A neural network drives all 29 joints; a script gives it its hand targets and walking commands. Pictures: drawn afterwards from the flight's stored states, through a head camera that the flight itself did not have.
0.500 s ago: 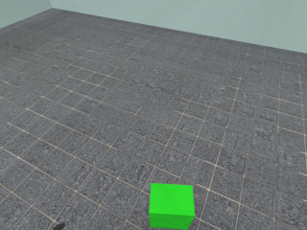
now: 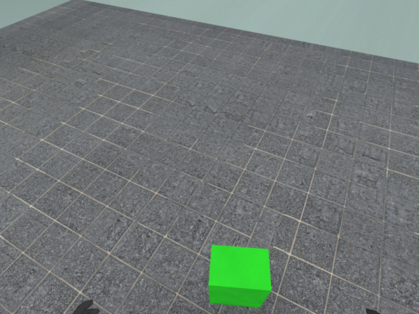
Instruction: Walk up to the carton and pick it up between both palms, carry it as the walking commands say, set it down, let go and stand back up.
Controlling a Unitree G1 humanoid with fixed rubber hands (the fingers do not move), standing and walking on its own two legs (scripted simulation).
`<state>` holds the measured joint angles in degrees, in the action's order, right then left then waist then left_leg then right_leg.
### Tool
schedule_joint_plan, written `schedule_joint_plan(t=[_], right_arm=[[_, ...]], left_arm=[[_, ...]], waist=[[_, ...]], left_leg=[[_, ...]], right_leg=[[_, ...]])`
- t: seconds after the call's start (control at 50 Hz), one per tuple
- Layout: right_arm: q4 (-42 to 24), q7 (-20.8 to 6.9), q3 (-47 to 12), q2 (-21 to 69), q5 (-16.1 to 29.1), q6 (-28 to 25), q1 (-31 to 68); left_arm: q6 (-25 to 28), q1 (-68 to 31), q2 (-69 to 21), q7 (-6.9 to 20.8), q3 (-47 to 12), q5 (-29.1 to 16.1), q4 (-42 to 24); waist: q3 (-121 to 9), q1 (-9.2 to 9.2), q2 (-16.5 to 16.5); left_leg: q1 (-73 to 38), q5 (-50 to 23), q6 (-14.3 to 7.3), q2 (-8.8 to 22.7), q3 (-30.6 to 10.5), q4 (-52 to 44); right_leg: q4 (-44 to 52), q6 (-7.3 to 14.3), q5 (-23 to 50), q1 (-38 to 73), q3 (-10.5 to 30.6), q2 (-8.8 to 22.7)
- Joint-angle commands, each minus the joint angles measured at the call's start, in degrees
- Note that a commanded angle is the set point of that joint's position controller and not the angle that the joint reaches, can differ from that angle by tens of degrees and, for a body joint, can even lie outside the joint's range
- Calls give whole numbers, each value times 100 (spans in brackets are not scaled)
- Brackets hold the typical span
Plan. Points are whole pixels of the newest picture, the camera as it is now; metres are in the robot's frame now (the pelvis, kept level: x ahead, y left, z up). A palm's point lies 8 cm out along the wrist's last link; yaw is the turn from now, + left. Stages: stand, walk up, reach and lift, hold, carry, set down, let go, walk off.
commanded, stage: walk up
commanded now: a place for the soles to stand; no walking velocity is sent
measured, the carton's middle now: (237, 277) +0.35 -0.08 -0.63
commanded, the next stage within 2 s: reach and lift in 0.18 s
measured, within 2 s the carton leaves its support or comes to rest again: neither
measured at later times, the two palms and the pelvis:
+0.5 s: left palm (111, 297) +0.17 +0.24 -0.12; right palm out of the picture +0.14 -0.30 -0.12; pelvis -0.05 -0.01 -0.03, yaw -3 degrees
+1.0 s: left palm (150, 259) +0.28 +0.19 -0.19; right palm (330, 266) +0.26 -0.27 -0.19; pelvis -0.12 -0.04 -0.10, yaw -2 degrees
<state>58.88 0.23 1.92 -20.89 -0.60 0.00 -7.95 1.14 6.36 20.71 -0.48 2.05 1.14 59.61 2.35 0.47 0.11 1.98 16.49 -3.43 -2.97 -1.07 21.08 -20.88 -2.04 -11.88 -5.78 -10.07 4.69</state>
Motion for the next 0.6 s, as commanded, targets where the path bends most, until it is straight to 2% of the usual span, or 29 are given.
schedule_joint_plan(t=[0.0, 0.04, 0.1, 0.14, 0.16, 0.18, 0.2, 0.22, 0.24, 0.26, 0.28, 0.3, 0.32, 0.34, 0.36, 0.38, 0.4, 0.42, 0.44, 0.46, 0.48, 0.5, 0.52, 0.54, 0.56, 0.58], right_arm=[[-340, 54, 260, -1289, -37, -70, 138], [-307, 30, 245, -1285, -9, -62, 90], [-342, 40, 271, -1257, -24, -75, 64], [-376, 30, 265, -1253, -21, -76, 51], [-396, 38, 251, -1255, -10, -74, 77], [-2407, -167, 455, -473, -253, 236, 1113], [-3132, -167, 581, -771, -131, 500, 1497], [-2625, -134, 553, -672, -199, 790, 1011], [-2760, -209, 564, -674, 38, 969, 860], [-2670, -201, 615, -784, 30, 1168, 802], [-2683, -265, 624, -912, -1, 1374, 523], [-2532, -354, 717, -1010, -53, 1514, 369], [-2360, -377, 954, -1022, -175, 1552, 248], [-2584, -451, 1100, -1032, -270, 1464, 276], [-2703, -516, 1155, -1026, -293, 1344, 523], [-2903, -573, 1195, -946, -258, 1221, 796], [-2964, -532, 1221, -1006, -324, 1207, 1096], [-3032, -543, 1172, -906, -311, 1196, 1158], [-3205, -531, 971, -781, -247, 1201, 1469], [-3291, -514, 915, -737, -259, 1211, 1845], [-3337, -469, 812, -702, -242, 1256, 2118], [-3350, -475, 674, -557, -144, 1297, 2451], [-3291, -447, 623, -533, -120, 1364, 2526], [-3220, -423, 601, -486, -65, 1421, 2832], [-3290, -408, 559, -427, -35, 1461, 2928], [-3276, -353, 685, -524, -38, 1479, 3062]], left_arm=[[79, -272, 1124, -55, 217, -11, -426], [66, -375, 1141, -45, 237, 7, -440], [70, -395, 1124, -39, 223, -1, -439], [51, -331, 1114, -44, 230, 2, -469], [52, -362, 1174, -38, 266, 5, -479], [-241, -1230, 197, 175, 29, -227, -2489], [-521, -1585, 528, 189, 158, -486, -2726], [-804, -1278, 529, 269, 170, -491, -2295], [-979, -1184, 624, 294, 145, -626, -2765], [-1232, -985, 755, 255, 383, -338, -2765], [-1430, -848, 801, 146, 495, -24, -2732], [-1570, -744, 629, 47, 503, 69, -2819], [-1651, -463, 526, -34, 553, 29, -2849], [-1591, -387, 441, -55, 608, 73, -3189], [-1498, -394, 343, -29, 618, 215, -3229], [-1422, -644, 278, -9, 590, 257, -3408], [-1419, -734, 219, 19, 625, 196, -3385], [-1411, -680, 228, 23, 612, 172, -3295], [-1424, -892, 211, 75, 669, 81, -3331], [-1405, -1146, 274, 80, 728, 45, -3318], [-1424, -1446, 307, 85, 783, 10, -3467], [-1477, -1709, 264, 103, 781, -97, -3474], [-1518, -1865, 242, 109, 867, -145, -3563], [-1533, -2388, 420, 124, 857, -110, -3598], [-1568, -2458, 358, 130, 872, -202, -3695], [-1594, -2677, 488, 119, 957, -180, -3690]], waist=[[-382, 25, 148], [-304, 39, -4], [-356, 44, 207], [-358, 52, 129], [-140, 23, -47], [-208, -62, -304], [-142, 321, -81], [558, 202, -59], [-93, 19, 233], [-264, -230, 308], [-618, -270, 446], [-1118, -59, 550], [-1376, -126, 655], [-1668, -51, 663], [-1690, -83, 788], [-1919, -25, 820], [-1819, -152, 616], [-1827, -205, 436], [-1680, -257, 69], [-1666, -224, -252], [-1721, -273, -314], [-1728, -272, -543], [-1975, -324, -588], [-1927, -296, -410], [-2114, -343, -547], [-2332, -261, -493]], left_leg=[[551, -2710, 200, 871, -688, -267], [657, -2790, 209, 892, -734, -304], [610, -2889, 268, 862, -736, -263], [614, -2877, 218, 915, -824, -320], [735, -2811, 238, 918, -845, -353], [2593, -1561, 656, 318, -187, 381], [2638, -1108, 485, 383, -187, 543], [2986, -983, 400, 374, -15, 377], [2679, -1818, 355, 509, -263, 610], [2695, -2289, 308, 499, -260, 693], [2463, -2699, 353, 509, -308, 742], [2204, -3040, 448, 601, -340, 781], [2087, -3350, 559, 497, -255, 995], [1921, -3626, 647, 421, -175, 1327], [1842, -3642, 719, 400, -153, 1588], [1600, -3485, 722, 405, -177, 1709], [1703, -3427, 705, 331, -141, 1820], [1753, -3199, 654, 265, -114, 1790], [2105, -2478, 569, 223, -46, 1817], [2536, -1950, 533, 192, 7, 1855], [2793, -1459, 503, 155, 72, 1910], [3119, -1129, 440, 149, 45, 1977], [3242, -952, 427, 134, 63, 2050], [3367, -567, 411, 169, 64, 2143], [3494, -546, 392, 144, 83, 2209], [3561, -401, 359, 132, 150, 2302]], right_leg=[[65, 397, 1294, 636, 600, 428], [24, 416, 1282, 680, 575, 429], [40, 399, 1363, 695, 585, 461], [15, 389, 1264, 703, 557, 452], [39, 398, 1200, 694, 621, 419], [-749, 211, 1326, -60, 1002, -514], [-960, 291, 1110, -222, 835, -661], [-812, 354, 969, -103, 872, -652], [-1177, 346, 1364, 37, 1021, -613], [-1220, 258, 1638, -125, 1082, -545], [-1193, 201, 1531, -301, 978, -635], [-1272, 213, 1483, -466, 947, -699], [-1384, 276, 1441, -448, 1003, -640], [-1513, 305, 1513, -791, 1028, -635], [-1625, 286, 1340, -1134, 1026, -613], [-1720, 268, 1238, -1308, 1036, -619], [-1802, 247, 1251, -1441, 1035, -628], [-1859, 200, 1271, -1419, 1003, -681], [-1928, 165, 1248, -1438, 1086, -625], [-2026, 130, 1214, -1327, 1087, -583], [-2116, 136, 1130, -1170, 1101, -534], [-2204, 142, 942, -1227, 1113, -510], [-2304, 144, 840, -1214, 1134, -460], [-2393, 133, 548, -1307, 1171, -417], [-2467, 161, 564, -1262, 1205, -418], [-2551, 150, 445, -1313, 1212, -430]])
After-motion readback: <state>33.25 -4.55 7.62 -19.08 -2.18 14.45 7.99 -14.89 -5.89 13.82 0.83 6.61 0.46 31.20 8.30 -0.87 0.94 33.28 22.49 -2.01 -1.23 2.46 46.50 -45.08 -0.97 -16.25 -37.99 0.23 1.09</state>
